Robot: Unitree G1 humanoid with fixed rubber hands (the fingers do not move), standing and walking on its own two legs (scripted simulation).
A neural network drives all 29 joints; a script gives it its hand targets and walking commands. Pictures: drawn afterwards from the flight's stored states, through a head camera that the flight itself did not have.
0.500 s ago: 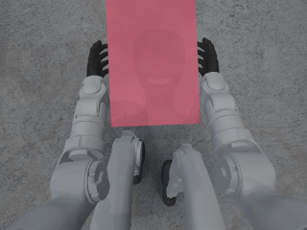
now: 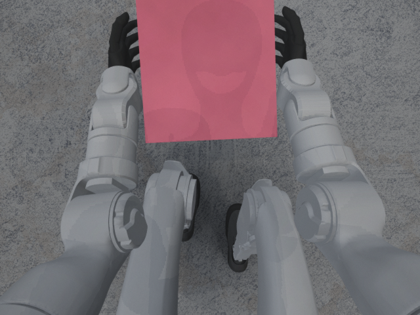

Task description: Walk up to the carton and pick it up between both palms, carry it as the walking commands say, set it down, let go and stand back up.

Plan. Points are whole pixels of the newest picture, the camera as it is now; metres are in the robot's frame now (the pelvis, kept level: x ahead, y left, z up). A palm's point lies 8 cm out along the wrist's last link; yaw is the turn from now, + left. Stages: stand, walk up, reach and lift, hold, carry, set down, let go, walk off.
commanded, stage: set down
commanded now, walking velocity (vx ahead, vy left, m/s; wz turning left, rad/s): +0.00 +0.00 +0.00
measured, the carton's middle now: (207, 66) +0.52 +0.08 -0.18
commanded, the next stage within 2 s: none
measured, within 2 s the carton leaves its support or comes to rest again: rests again in 1.66 s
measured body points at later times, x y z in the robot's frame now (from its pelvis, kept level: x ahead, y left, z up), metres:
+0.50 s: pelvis -0.01 +0.01 -0.06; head +0.34 +0.05 +0.23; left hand +0.50 +0.23 -0.20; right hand +0.55 -0.05 -0.20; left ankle +0.14 +0.10 -0.43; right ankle +0.07 -0.08 -0.43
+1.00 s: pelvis -0.01 +0.01 -0.08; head +0.34 +0.04 +0.19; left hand +0.52 +0.24 -0.22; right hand +0.56 -0.04 -0.23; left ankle +0.14 +0.10 -0.43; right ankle +0.07 -0.08 -0.43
